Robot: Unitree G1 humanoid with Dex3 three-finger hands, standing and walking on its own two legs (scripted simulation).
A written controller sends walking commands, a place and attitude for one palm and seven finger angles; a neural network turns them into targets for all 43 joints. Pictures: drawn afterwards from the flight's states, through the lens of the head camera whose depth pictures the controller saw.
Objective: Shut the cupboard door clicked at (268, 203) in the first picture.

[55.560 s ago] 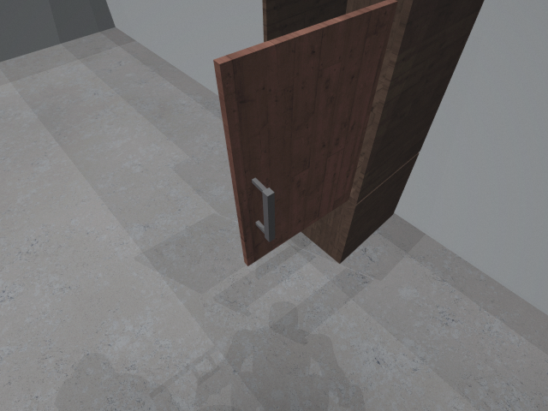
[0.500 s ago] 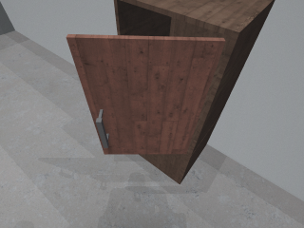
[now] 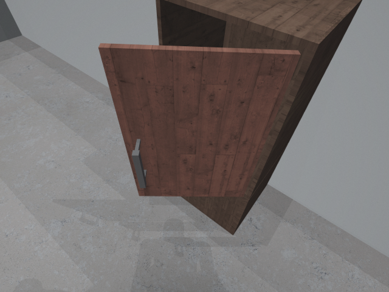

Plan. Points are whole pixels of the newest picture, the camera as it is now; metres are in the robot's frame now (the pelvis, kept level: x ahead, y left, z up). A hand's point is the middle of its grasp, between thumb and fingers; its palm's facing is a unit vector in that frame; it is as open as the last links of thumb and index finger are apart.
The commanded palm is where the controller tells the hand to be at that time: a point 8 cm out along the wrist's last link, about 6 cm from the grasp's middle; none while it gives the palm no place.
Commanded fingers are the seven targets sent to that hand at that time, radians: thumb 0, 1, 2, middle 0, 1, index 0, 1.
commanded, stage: look again from close up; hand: left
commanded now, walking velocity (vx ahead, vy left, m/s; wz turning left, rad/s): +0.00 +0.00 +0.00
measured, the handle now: (140, 165) +0.47 +0.19 -0.10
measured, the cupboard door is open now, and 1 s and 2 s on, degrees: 39 39 39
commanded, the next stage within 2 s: raise the hand and make a fist in 0.48 s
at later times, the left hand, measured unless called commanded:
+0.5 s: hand out of the picture +0.02 +0.18 -0.18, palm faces +0.01 -0.98 -0.17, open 7.4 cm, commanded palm none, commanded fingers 0.00 0.90 0.90 -0.20 -0.30 -0.20 -0.30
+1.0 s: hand (123, 282) +0.16 +0.16 -0.11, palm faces +0.13 -0.99 +0.04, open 6.2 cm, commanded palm +0.14 +0.22 -0.07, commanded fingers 0.00 0.90 0.90 -0.58 -0.72 -0.58 -0.72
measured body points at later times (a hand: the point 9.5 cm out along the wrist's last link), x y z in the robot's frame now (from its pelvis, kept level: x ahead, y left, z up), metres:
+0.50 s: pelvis +0.02 +0.01 +0.00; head +0.02 +0.03 +0.45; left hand +0.02 +0.23 -0.17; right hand +0.06 -0.22 -0.15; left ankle +0.08 +0.07 -0.74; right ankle -0.02 -0.14 -0.74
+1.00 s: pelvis +0.01 -0.03 -0.10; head +0.05 +0.00 +0.35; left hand +0.15 +0.22 -0.10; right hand +0.25 -0.27 -0.13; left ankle +0.08 +0.07 -0.74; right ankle +0.04 -0.11 -0.74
